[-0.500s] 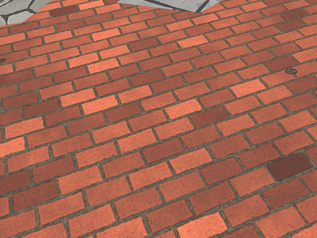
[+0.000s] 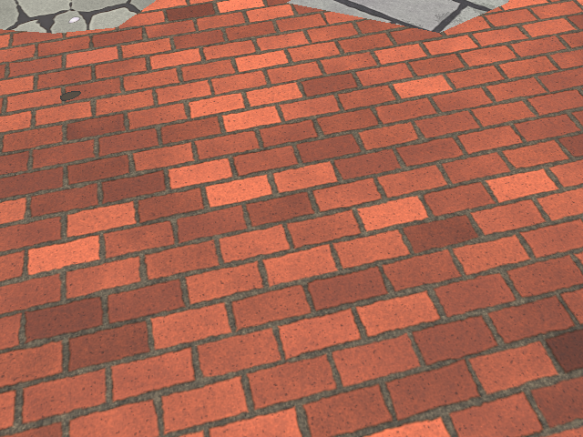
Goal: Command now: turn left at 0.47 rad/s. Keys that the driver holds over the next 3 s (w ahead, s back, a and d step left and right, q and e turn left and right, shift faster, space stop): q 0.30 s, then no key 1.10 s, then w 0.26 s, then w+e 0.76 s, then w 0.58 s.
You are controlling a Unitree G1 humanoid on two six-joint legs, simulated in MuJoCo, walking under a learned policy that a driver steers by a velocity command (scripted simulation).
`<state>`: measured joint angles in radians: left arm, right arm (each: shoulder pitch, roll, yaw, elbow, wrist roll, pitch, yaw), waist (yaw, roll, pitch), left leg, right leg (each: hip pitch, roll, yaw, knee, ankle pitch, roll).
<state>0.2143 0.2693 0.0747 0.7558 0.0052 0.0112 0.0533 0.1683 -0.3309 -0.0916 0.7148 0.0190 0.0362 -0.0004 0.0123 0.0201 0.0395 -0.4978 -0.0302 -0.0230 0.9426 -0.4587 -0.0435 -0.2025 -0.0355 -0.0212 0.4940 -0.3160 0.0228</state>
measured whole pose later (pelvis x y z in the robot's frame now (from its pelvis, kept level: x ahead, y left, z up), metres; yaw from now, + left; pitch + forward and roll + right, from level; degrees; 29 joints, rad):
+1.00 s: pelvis +0.03 +0.01 +0.00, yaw +16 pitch -1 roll +0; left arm 0.19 0.24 0.02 0.76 0.01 -0.02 0.01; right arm 0.22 -0.25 -0.04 0.78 -0.01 0.02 -0.02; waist -0.01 0.00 0.03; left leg -0.25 -0.06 -0.13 0.53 -0.25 0.00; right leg -0.20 0.02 0.02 0.52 -0.30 -0.01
